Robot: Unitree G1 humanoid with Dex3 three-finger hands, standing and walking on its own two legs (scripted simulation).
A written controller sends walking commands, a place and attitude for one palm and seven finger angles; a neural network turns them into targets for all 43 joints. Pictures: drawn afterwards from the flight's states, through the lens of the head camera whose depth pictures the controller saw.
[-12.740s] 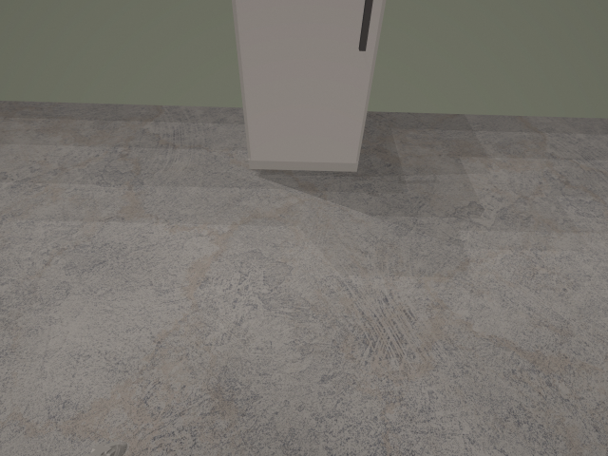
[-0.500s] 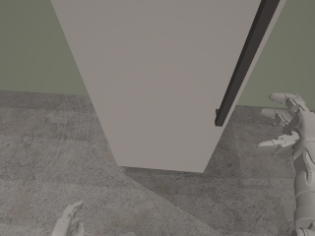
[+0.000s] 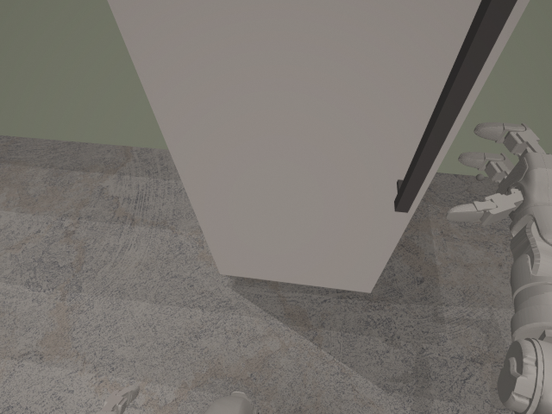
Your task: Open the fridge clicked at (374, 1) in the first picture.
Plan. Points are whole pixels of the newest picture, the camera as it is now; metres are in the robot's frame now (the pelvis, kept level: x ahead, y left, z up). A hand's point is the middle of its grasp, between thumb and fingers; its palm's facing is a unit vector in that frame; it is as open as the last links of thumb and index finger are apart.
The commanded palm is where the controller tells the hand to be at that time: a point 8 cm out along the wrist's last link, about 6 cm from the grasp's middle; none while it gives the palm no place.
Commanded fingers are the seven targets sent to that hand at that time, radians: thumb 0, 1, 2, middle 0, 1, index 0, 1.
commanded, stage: move the hooked fingers beside the handle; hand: right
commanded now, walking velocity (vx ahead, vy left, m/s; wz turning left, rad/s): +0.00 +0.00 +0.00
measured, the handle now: (443, 102) +0.53 -0.16 +0.16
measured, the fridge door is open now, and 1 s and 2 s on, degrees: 0 0 0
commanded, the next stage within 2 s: feel for the door with the fingertips in 0.96 s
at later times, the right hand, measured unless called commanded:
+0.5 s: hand (468, 165) +0.47 -0.22 +0.10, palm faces +0.05 +1.00 -0.02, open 14.0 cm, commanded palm +0.44 -0.27 +0.10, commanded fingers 0.00 0.50 -0.30 0.30 1.20 0.30 1.20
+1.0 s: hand (463, 167) +0.47 -0.21 +0.10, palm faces +0.04 +1.00 -0.02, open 14.0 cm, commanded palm +0.44 -0.26 +0.10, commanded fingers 0.00 0.50 -0.30 0.30 1.20 0.30 1.20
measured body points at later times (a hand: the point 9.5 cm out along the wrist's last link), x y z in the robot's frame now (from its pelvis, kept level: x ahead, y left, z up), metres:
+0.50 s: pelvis +0.00 +0.00 +0.00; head +0.09 -0.01 +0.44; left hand +0.02 +0.27 -0.11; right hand +0.47 -0.27 +0.10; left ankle +0.04 +0.12 -0.71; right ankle -0.01 -0.11 -0.71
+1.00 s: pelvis +0.01 +0.00 +0.00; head +0.08 -0.01 +0.44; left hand +0.07 +0.27 -0.11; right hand +0.46 -0.26 +0.10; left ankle +0.04 +0.12 -0.71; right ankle -0.01 -0.11 -0.71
